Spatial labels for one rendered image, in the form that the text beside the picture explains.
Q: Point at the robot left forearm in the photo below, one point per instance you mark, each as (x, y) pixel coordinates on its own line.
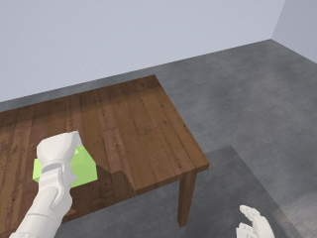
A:
(51, 204)

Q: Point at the table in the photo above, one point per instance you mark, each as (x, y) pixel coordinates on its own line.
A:
(131, 130)

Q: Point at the robot left hand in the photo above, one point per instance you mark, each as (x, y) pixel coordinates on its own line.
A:
(60, 147)

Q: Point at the sponge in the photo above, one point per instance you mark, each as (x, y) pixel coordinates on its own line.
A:
(82, 165)

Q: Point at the robot right hand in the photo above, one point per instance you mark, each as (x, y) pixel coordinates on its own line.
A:
(260, 225)

